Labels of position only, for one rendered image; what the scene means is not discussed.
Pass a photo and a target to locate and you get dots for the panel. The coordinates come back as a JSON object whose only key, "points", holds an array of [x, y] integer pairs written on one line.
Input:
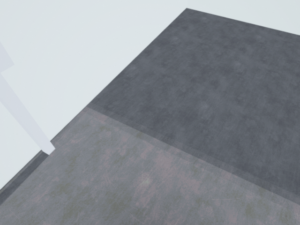
{"points": [[13, 104]]}

